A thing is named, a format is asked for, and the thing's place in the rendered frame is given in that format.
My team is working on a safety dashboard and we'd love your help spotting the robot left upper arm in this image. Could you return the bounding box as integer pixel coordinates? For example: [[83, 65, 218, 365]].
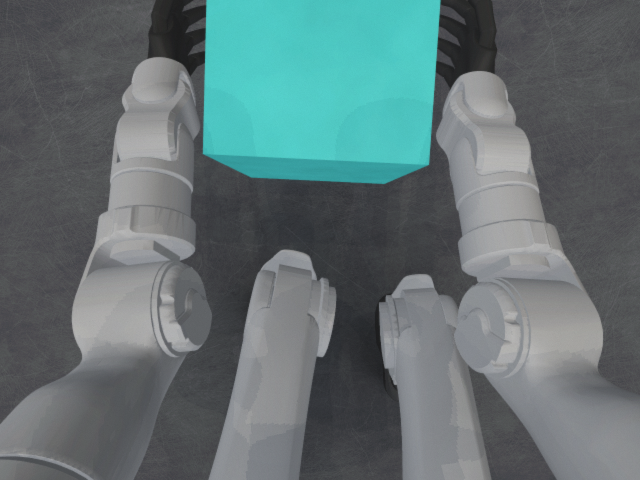
[[0, 260, 212, 480]]

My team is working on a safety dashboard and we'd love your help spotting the right robot forearm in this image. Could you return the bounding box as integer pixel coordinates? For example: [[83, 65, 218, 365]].
[[436, 71, 603, 331]]

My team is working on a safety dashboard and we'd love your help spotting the carton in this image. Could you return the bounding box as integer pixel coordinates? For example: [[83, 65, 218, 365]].
[[203, 0, 441, 184]]

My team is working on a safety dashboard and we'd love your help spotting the left robot forearm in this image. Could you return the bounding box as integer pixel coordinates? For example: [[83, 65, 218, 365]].
[[72, 57, 200, 346]]

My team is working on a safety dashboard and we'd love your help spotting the robot left hand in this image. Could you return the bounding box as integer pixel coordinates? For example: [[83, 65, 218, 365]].
[[148, 0, 206, 76]]

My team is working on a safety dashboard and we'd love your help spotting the right robot foot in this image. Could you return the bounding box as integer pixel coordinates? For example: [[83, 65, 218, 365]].
[[375, 293, 399, 402]]

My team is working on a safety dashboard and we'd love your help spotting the robot right upper arm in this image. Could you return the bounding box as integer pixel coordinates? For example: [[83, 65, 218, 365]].
[[454, 277, 640, 480]]

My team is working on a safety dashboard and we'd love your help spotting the right robot thigh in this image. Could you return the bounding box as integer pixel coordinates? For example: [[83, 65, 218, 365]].
[[379, 288, 492, 480]]

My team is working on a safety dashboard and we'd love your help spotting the robot right hand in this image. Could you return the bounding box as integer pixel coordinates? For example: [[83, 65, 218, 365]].
[[436, 0, 497, 89]]

